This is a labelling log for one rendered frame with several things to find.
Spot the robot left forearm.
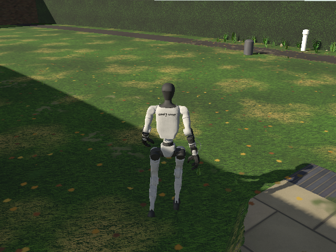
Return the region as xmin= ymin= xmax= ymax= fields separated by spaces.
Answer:
xmin=142 ymin=126 xmax=149 ymax=141

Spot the robot left hand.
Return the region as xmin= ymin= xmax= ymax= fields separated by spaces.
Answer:
xmin=142 ymin=137 xmax=154 ymax=147

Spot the humanoid robot head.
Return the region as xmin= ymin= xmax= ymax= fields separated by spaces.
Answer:
xmin=159 ymin=83 xmax=176 ymax=108

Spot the robot right shin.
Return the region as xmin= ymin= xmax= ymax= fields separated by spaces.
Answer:
xmin=174 ymin=169 xmax=183 ymax=203

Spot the robot left upper arm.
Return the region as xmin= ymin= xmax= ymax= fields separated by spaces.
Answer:
xmin=143 ymin=105 xmax=158 ymax=133

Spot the robot right forearm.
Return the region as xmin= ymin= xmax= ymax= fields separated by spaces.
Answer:
xmin=187 ymin=128 xmax=198 ymax=155

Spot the robot right hand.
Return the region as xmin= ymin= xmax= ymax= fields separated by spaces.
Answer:
xmin=187 ymin=155 xmax=200 ymax=170

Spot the robot right upper arm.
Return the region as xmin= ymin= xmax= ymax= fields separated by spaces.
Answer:
xmin=179 ymin=106 xmax=192 ymax=136

